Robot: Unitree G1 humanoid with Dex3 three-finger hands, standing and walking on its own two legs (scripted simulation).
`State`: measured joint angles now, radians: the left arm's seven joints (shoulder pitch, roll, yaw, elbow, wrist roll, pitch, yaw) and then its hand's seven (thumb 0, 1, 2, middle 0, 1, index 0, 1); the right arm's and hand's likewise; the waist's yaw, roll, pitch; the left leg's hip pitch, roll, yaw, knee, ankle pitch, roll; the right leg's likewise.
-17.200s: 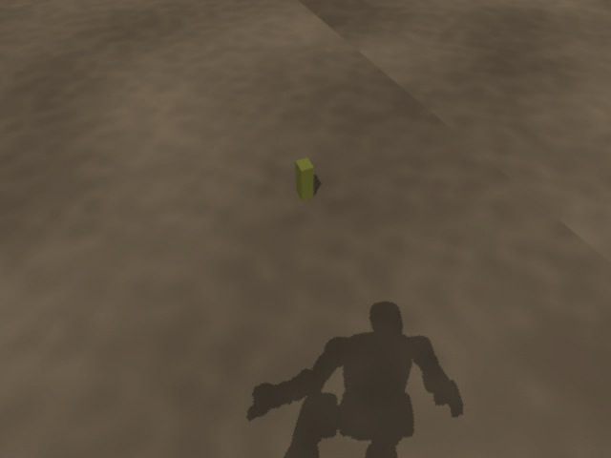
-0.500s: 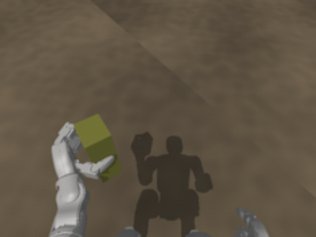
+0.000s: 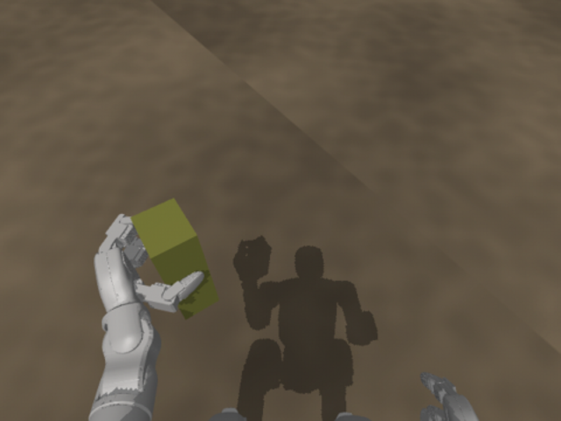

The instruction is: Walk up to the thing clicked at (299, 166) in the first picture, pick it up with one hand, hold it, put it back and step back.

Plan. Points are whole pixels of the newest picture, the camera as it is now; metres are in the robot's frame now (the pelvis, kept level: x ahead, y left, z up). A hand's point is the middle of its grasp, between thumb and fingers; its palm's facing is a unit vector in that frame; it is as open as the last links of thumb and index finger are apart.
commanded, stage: crouch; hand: left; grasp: from the side
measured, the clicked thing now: (180, 263) +0.34 +0.16 +0.02
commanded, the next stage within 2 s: lower in 1.76 s
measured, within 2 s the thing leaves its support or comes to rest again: neither
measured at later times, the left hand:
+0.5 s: hand (167, 301) +0.36 +0.23 -0.17, palm faces +0.47 -0.88 -0.02, open 11.2 cm
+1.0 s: hand (173, 332) +0.37 +0.27 -0.38, palm faces +0.50 -0.87 -0.04, open 11.2 cm
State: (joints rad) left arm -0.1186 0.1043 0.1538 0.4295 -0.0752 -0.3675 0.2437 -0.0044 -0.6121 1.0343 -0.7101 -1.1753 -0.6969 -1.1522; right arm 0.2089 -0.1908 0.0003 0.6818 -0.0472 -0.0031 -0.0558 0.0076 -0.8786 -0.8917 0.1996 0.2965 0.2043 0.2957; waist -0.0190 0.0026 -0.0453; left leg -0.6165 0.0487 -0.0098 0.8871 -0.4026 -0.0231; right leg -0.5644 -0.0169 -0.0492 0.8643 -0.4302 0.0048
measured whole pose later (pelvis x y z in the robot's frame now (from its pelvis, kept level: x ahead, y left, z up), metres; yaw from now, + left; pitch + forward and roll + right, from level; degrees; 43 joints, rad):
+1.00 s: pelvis -0.08 +0.00 -0.33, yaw -6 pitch +32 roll -5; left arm -0.64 0.43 0.62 1.16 -0.06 -0.85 0.08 -0.01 -0.61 1.06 -0.68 -1.22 -0.67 -1.20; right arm 0.05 -0.25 0.04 0.76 -0.15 0.03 0.09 0.00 -0.90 -0.91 0.20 0.30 0.20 0.30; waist -0.11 -0.04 -0.10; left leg -2.08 0.06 -0.11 2.18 -0.67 -0.03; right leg -2.01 0.00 -0.07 2.15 -0.70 0.00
